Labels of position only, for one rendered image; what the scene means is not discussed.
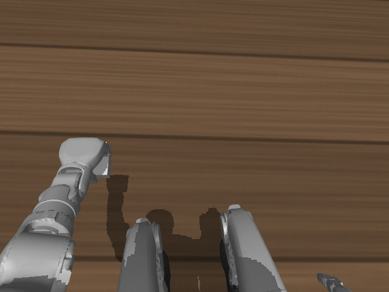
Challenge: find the left robot arm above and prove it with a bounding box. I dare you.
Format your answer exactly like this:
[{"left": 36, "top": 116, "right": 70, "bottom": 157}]
[{"left": 0, "top": 163, "right": 92, "bottom": 292}]

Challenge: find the left robot hand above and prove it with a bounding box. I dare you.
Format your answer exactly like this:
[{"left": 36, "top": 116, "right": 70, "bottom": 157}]
[{"left": 59, "top": 137, "right": 112, "bottom": 183}]

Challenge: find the right robot foot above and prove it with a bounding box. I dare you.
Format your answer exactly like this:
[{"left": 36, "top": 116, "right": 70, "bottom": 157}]
[{"left": 219, "top": 239, "right": 239, "bottom": 292}]

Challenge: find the right robot hand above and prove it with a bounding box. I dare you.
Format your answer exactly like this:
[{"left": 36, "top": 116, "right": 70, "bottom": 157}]
[{"left": 317, "top": 273, "right": 351, "bottom": 292}]

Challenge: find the small box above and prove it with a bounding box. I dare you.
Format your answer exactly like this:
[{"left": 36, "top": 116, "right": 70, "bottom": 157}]
[{"left": 93, "top": 157, "right": 112, "bottom": 178}]

